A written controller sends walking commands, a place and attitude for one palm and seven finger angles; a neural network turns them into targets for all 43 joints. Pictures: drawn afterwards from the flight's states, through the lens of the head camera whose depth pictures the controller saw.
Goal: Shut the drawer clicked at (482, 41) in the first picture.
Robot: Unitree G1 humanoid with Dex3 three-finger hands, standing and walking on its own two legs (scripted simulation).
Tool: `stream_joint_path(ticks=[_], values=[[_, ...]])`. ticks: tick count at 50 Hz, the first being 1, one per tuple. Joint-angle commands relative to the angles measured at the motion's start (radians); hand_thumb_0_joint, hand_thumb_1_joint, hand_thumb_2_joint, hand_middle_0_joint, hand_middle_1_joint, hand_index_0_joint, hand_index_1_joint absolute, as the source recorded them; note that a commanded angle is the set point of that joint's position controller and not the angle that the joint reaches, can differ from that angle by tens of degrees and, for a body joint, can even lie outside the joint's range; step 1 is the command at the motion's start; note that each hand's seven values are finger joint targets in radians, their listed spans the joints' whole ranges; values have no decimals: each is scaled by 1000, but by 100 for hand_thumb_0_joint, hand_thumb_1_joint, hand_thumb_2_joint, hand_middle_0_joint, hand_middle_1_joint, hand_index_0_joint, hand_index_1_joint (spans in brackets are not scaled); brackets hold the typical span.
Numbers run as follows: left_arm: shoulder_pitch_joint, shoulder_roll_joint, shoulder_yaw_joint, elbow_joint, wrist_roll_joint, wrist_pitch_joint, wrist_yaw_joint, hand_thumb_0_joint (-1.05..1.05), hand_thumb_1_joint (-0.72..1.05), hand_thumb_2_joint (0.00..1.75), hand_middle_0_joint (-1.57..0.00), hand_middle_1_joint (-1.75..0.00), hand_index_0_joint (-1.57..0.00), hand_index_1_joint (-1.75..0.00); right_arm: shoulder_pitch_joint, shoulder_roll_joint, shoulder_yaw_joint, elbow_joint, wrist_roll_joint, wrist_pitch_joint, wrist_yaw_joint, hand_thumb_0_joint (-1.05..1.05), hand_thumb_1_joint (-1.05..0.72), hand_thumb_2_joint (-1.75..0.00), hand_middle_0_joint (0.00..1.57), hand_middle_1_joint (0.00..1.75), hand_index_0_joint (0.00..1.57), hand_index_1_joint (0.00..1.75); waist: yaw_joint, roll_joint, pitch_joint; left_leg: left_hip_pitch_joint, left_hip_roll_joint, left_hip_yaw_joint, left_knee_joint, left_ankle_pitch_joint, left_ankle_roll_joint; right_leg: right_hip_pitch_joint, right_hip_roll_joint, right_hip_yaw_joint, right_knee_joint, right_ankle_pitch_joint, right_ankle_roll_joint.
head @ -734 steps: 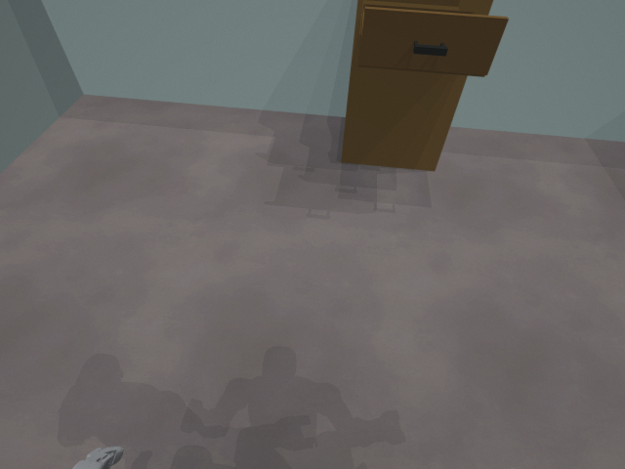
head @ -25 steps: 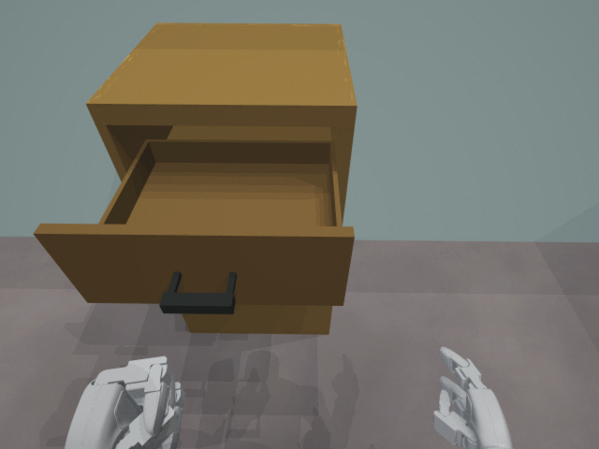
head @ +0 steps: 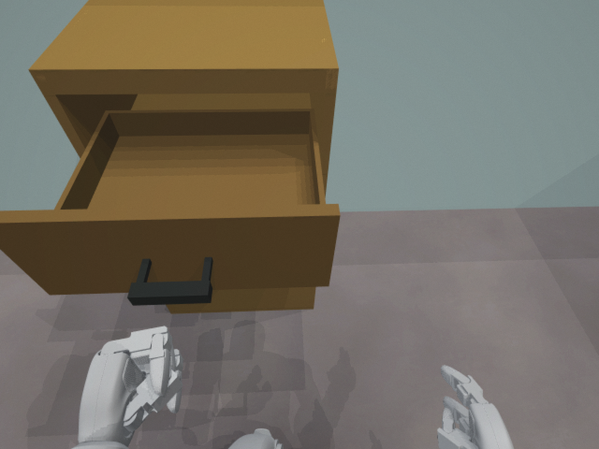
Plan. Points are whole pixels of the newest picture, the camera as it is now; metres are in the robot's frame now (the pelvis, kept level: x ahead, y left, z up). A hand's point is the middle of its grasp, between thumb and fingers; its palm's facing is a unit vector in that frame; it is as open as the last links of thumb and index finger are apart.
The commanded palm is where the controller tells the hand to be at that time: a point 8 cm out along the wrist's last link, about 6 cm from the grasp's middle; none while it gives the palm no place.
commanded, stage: bring the fist close to the handle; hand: left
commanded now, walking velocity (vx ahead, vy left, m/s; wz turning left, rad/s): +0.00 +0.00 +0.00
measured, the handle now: (174, 279) +0.33 +0.19 +0.04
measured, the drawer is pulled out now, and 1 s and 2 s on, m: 0.28 0.28 0.18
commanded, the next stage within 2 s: push the drawer shut in 0.76 s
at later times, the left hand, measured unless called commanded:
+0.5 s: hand (194, 357) +0.23 +0.14 +0.03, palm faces +0.09 -1.00 -0.04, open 3.3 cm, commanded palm +0.20 +0.20 +0.04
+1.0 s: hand (191, 358) +0.23 +0.15 +0.03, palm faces +0.08 -1.00 -0.04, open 3.3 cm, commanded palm +0.21 +0.20 +0.04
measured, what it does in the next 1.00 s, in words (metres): stands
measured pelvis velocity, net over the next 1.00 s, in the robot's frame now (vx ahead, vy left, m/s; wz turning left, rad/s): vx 0.00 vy -0.02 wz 0.00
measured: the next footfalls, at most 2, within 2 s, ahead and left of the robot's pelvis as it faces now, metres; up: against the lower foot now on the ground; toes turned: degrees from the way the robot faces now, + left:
none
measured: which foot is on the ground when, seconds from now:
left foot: down 0.00-1.00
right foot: down 0.00-1.00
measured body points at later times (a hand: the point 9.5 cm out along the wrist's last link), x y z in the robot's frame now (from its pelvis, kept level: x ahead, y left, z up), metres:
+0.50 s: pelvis +0.01 -0.02 -0.02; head +0.07 -0.02 +0.43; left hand +0.22 +0.20 +0.04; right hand +0.19 -0.25 -0.10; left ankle +0.04 +0.07 -0.67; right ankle -0.01 -0.08 -0.67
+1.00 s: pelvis +0.00 -0.02 -0.02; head +0.06 -0.01 +0.43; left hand +0.22 +0.20 +0.04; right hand +0.18 -0.25 -0.10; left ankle +0.04 +0.07 -0.67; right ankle -0.01 -0.08 -0.67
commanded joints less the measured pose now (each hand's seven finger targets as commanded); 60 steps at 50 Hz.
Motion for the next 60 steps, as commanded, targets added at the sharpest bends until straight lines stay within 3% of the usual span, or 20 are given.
stream_joint_path(ticks=[1, 7, 11, 12, 15, 16, 17, 19, 20, 23, 26, 27, 30, 37, 39, 41, 42, 46, 53, 60], values=[[-15, 58, 47, -181, 1, -115, -4, 0, 90, 90, -140, -160, -140, -160, -94, -123, -55, -163, 4, -53, -3, 0, -90, -90, 20, 30, 20, 30, 5, -29, -123, 146, 50, -109, -136, 174, -42, -18, -31, 57, -129, 181, 39], [-47, 54, 46, -144, 2, -140, -17, 0, 90, 90, -140, -160, -140, -160, -97, -121, -58, -157, 1, -38, -3, 0, -90, -90, 20, 30, 20, 30, 2, -6, -165, 119, 47, -99, -92, 194, -39, -29, -38, 76, -102, 226, 43], [-87, 85, 87, -104, 4, -153, -8, 0, 90, 90, -140, -160, -140, -160, -93, -121, -60, -142, -1, -23, -8, 0, -90, -90, 20, 30, 20, 30, 2, -25, -173, 89, 47, -97, -66, 200, -38, -35, -36, 88, -87, 244, 45], [-100, 60, 64, -96, 1, -157, -10, 0, 90, 90, -140, -160, -140, -160, -97, -119, -57, -144, -3, -22, -7, 0, -90, -90, 20, 30, 20, 30, -6, -32, -174, 78, 45, -93, -56, 196, -36, -37, -39, 93, -86, 252, 49], [-155, 64, 74, -67, -6, -176, -17, 0, 90, 90, -140, -160, -140, -160, -101, -119, -56, -135, -4, -18, -8, 0, -90, -90, 20, 30, 20, 30, -9, -24, -179, 48, 45, -92, -33, 185, -38, -54, -43, 103, -74, 248, 50], [-154, 91, 107, -37, -1, -177, -13, 0, 90, 90, -140, -160, -140, -160, -97, -121, -58, -122, -7, -13, -10, 0, -90, -90, 20, 30, 20, 30, -6, -38, -183, 33, 45, -91, -21, 186, -36, -48, -43, 114, -73, 255, 53], [-169, 70, 88, -25, -6, -181, -23, 0, 90, 90, -140, -160, -140, -160, -98, -119, -56, -124, -6, -12, -9, 0, -90, -90, 20, 30, 20, 30, -12, -43, -185, 22, 43, -87, -12, 187, -36, -46, -47, 121, -70, 270, 57], [-157, 70, 87, -44, -16, -188, -38, 0, 90, 90, -140, -160, -140, -160, -102, -117, -56, -130, -3, -11, -6, 0, -90, -90, 20, 30, 20, 30, 3, 0, -230, 37, 42, -83, -12, 205, -37, -24, -50, 125, -64, 295, 56], [-152, 96, 112, -50, -19, -185, -42, 0, 90, 90, -140, -160, -140, -160, -95, -120, -58, -129, 0, -7, -7, 0, -90, -90, 20, 30, 20, 30, 7, -8, -255, 48, 44, -84, -16, 219, -37, -2, -51, 127, -66, 314, 58], [-157, 92, 96, -88, -23, -173, -44, 0, 90, 90, -140, -160, -140, -160, -94, -118, -56, -139, 5, 1, -11, 0, -90, -90, 20, 30, 20, 30, 5, 16, -269, 77, 43, -79, -25, 238, -34, 26, -55, 138, -83, 351, 70], [-142, 120, 134, -50, -23, -155, -32, 0, 90, 90, -140, -160, -140, -160, -94, -119, -57, -127, 7, 12, -17, 0, -90, -90, 20, 30, 20, 30, 2, -27, -230, 57, 45, -84, -29, 232, -34, 32, -54, 142, -96, 358, 77], [-123, 81, 105, -38, -25, -151, -35, 0, 90, 90, -140, -160, -140, -160, -96, -114, -54, -132, 6, 14, -17, 0, -90, -90, 20, 30, 20, 30, -2, -34, -217, 49, 43, -81, -30, 228, -34, 32, -58, 141, -98, 370, 79], [-150, 81, 109, 4, -27, -147, -37, 0, 90, 90, -140, -160, -140, -160, -102, -119, -55, -129, 7, 18, -17, 0, -90, -90, 20, 30, 20, 30, -13, -61, -156, 14, 45, -85, -32, 176, -36, -4, -58, 141, -109, 302, 79], [-130, 93, 112, -67, -25, -193, -34, 0, 90, 90, -140, -160, -140, -160, -99, -115, -62, -134, 3, 14, -16, 0, -90, -90, 20, 30, 20, 30, 5, -13, -243, 63, 43, -79, -31, 228, -34, 24, -57, 133, -85, 353, 73], [-129, 91, 107, -78, -25, -209, -28, 0, 90, 90, -140, -160, -140, -160, -100, -111, -61, -130, 2, 9, -14, 0, -90, -90, 20, 30, 20, 30, 6, 4, -241, 69, 43, -80, -30, 230, -36, 13, -55, 131, -80, 349, 71], [-132, 109, 124, -49, -18, -210, -22, 0, 90, 90, -140, -160, -140, -160, -99, -117, -62, -121, 2, 14, -15, 0, -90, -90, 20, 30, 20, 30, -3, -27, -212, 51, 45, -84, -26, 217, -34, -5, -50, 132, -85, 323, 72], [-119, 88, 102, -45, -16, -211, -25, 0, 90, 90, -140, -160, -140, -160, -107, -115, -61, -126, 3, 13, -13, 0, -90, -90, 20, 30, 20, 30, 0, -4, -204, 56, 44, -83, -31, 215, -35, -19, -49, 123, -79, 311, 65], [-222, 96, 96, 9, -12, -188, -31, 0, 90, 90, -140, -160, -140, -160, -112, -130, -57, -121, 2, 20, -19, 0, -90, -90, 20, 30, 20, 30, -29, -30, -145, 11, 47, -90, -19, 141, -31, -76, -48, 131, -94, 203, 67], [-372, 113, 110, -5, -23, -185, -29, 0, 90, 90, -140, -160, -140, -160, -108, -132, -54, -116, 4, 12, -26, 0, -90, -90, 20, 30, 20, 30, -16, 15, -243, 69, 47, -92, -33, 159, -32, -51, -45, 121, -89, 196, 55], [-393, 97, 97, 112, -11, -115, -15, 0, 90, 90, -140, -160, -140, -160, -97, -141, -48, -112, 3, 27, -18, 0, -90, -90, 20, 30, 20, 30, -8, -5, -224, 102, 47, -97, -72, 182, -36, -40, -41, 94, -100, 232, 53]])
